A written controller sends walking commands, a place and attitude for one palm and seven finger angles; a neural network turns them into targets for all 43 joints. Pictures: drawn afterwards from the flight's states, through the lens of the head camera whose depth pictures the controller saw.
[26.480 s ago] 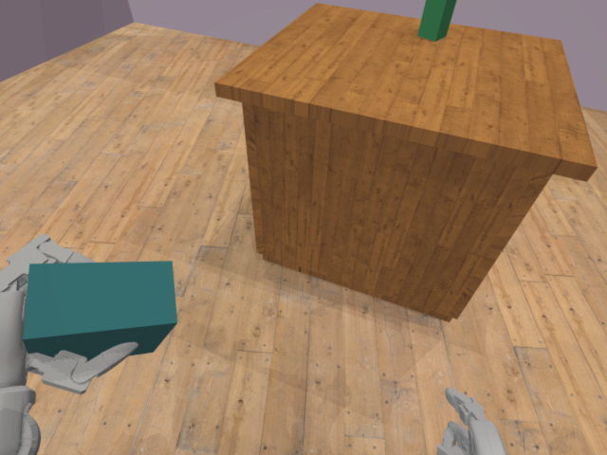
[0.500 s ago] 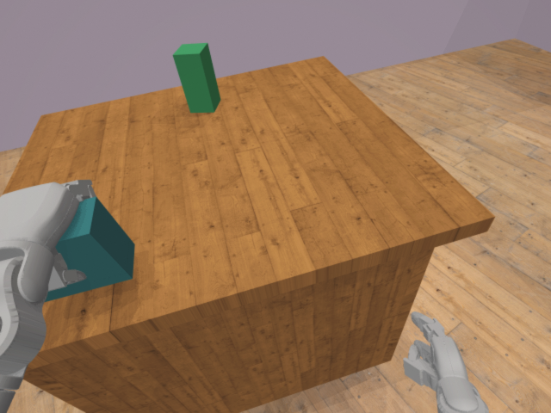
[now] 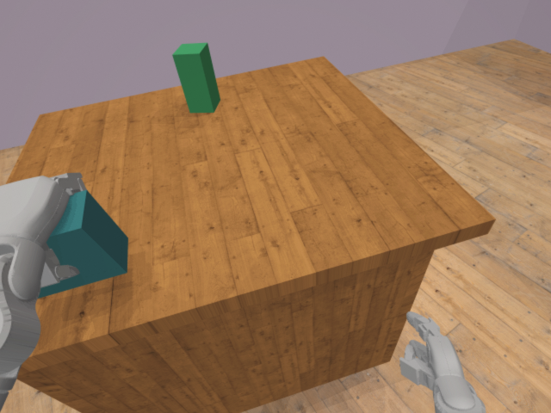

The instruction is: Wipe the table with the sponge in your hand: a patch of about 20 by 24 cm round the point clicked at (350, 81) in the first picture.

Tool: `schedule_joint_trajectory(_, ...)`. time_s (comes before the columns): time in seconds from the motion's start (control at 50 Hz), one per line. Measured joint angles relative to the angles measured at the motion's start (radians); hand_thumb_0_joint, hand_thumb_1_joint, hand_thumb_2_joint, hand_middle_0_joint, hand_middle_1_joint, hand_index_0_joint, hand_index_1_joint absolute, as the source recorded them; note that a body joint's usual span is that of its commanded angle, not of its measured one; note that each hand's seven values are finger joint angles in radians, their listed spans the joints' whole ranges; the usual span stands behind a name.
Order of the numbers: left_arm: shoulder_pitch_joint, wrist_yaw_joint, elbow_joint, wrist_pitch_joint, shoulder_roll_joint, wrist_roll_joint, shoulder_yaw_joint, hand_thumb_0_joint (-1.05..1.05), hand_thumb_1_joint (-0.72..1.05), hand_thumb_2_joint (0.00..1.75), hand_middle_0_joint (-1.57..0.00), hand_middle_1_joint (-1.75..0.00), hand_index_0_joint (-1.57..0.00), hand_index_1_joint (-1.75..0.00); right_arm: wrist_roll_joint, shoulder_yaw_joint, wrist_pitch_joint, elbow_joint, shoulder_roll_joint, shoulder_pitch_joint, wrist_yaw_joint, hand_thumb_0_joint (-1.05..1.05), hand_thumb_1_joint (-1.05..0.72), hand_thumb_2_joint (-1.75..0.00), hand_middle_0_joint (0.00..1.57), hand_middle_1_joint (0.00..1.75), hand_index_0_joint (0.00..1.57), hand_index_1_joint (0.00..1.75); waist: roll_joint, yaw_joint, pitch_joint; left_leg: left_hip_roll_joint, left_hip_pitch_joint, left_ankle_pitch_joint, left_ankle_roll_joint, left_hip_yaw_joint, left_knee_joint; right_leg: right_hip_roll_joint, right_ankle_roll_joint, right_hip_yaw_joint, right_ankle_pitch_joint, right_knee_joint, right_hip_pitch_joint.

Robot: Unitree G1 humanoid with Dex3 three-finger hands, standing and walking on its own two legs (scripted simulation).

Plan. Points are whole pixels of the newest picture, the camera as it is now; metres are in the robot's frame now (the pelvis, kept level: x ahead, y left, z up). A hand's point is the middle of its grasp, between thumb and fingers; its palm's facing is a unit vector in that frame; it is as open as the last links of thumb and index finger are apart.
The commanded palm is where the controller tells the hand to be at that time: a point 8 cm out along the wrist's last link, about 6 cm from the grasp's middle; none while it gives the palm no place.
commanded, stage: lower the sponge onto the table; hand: left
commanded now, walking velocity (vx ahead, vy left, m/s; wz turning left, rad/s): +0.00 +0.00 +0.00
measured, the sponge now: (68, 253) +0.23 +0.34 +0.14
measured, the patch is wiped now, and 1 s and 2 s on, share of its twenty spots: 0.00 0.00 0.05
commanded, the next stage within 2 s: wipe forward along the first lane in 1.60 s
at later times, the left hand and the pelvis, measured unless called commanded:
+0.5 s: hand (59, 236) +0.23 +0.32 +0.18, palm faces +0.10 +0.00 -0.99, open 9.9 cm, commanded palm +0.19 +0.32 +0.24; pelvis -0.01 -0.01 +0.00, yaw +0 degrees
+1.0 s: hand (69, 252) +0.23 +0.32 +0.15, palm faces +0.04 -0.02 -1.00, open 9.9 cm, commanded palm +0.19 +0.32 +0.22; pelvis +0.00 -0.01 +0.00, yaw +0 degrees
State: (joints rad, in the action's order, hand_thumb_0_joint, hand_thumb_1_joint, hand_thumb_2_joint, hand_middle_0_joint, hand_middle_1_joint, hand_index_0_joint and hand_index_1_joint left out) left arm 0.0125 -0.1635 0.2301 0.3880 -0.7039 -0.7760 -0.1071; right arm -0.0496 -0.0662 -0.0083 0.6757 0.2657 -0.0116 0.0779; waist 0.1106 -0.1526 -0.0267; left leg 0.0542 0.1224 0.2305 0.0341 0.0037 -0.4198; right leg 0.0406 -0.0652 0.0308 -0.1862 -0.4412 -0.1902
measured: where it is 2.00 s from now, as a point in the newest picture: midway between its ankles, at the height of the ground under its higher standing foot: outside the picture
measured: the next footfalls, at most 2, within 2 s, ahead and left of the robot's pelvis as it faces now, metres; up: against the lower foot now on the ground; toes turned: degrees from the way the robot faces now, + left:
none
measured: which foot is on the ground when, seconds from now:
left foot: down 0.00-1.00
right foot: down 0.00-1.00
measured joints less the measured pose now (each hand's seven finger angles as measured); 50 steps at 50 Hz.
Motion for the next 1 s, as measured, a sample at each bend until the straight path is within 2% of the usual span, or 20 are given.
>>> schedule_joint_trajectory(0.14,0.029,-0.012,0.022,0.028,0.008,0.001,0.006,0.00,-0.48,1.05,-0.75,-1.35,-0.75,-1.34,-0.007,0.003,0.005,0.002,0.009,-0.002,0.006,0.01,-0.91,-0.90,0.20,0.30,0.20,0.30,0.006,-0.005,0.004,0.002,0.003,0.001,0.000,0.004,-0.005,-0.003,0.000,0.003,-0.004,-0.008,-0.003)
schedule_joint_trajectory(0.3,-0.036,-0.014,-0.047,-0.008,0.011,-0.017,0.045,0.00,-0.48,1.05,-0.75,-1.35,-0.75,-1.34,-0.003,-0.002,-0.014,0.006,0.000,0.002,0.021,0.01,-0.91,-0.90,0.20,0.30,0.20,0.30,0.001,-0.008,-0.004,0.000,-0.001,-0.004,-0.005,0.011,-0.004,-0.001,-0.006,0.011,0.000,-0.004,0.004)
schedule_joint_trajectory(0.4,-0.025,-0.002,-0.025,-0.018,0.008,-0.012,0.026,0.00,-0.48,1.05,-0.75,-1.35,-0.75,-1.34,0.001,-0.003,-0.015,0.002,-0.008,0.005,0.011,0.01,-0.91,-0.90,0.21,0.30,0.20,0.30,0.001,0.001,-0.001,-0.004,-0.005,-0.005,-0.008,0.004,-0.001,0.004,-0.009,0.003,0.003,-0.004,0.004)
schedule_joint_trajectory(0.56,-0.006,-0.011,-0.056,0.020,0.001,-0.004,0.009,0.00,-0.48,1.05,-0.75,-1.35,-0.75,-1.34,-0.007,-0.002,0.003,0.000,0.007,0.001,0.006,0.01,-0.91,-0.90,0.21,0.30,0.20,0.30,0.005,0.008,0.005,-0.010,0.014,0.000,-0.012,0.002,-0.016,0.010,-0.012,0.003,0.002,-0.014,-0.014)
schedule_joint_trajectory(0.66,0.018,-0.017,-0.059,-0.021,0.015,-0.012,0.021,0.00,-0.48,1.05,-0.75,-1.35,-0.75,-1.34,-0.004,0.009,-0.009,0.000,0.017,-0.018,0.018,0.01,-0.91,-0.90,0.21,0.30,0.20,0.30,0.007,0.008,-0.002,-0.010,0.014,0.003,-0.012,0.007,-0.024,0.010,-0.014,0.008,-0.002,-0.018,-0.011)
schedule_joint_trajectory(0.78,0.013,0.021,-0.081,-0.083,0.021,-0.014,0.029,0.00,-0.48,1.05,-0.75,-1.35,-0.75,-1.34,0.000,0.015,-0.021,0.012,0.009,-0.032,0.026,0.01,-0.91,-0.90,0.20,0.30,0.20,0.30,0.001,0.005,-0.007,-0.015,0.009,0.007,-0.016,0.009,-0.027,0.015,-0.018,0.010,-0.002,-0.014,-0.003)
schedule_joint_trajectory(0.88,0.003,0.045,-0.113,-0.071,0.025,-0.014,0.008,0.00,-0.48,1.05,-0.75,-1.35,-0.75,-1.34,0.000,0.016,-0.018,0.016,0.003,-0.030,0.019,0.01,-0.91,-0.90,0.20,0.30,0.20,0.30,0.001,0.012,-0.004,-0.018,0.011,0.008,-0.018,0.005,-0.026,0.018,-0.020,0.006,0.000,-0.013,-0.006)
schedule_joint_trajectory(1.0,0.033,0.033,-0.111,-0.058,0.031,-0.014,0.001,0.00,-0.48,1.05,-0.75,-1.35,-0.75,-1.34,0.002,0.017,-0.014,0.008,0.008,-0.031,0.013,0.01,-0.91,-0.90,0.21,0.30,0.20,0.30,0.004,0.022,0.004,-0.016,0.019,0.011,-0.016,0.004,-0.029,0.017,-0.017,0.004,-0.004,-0.018,-0.015)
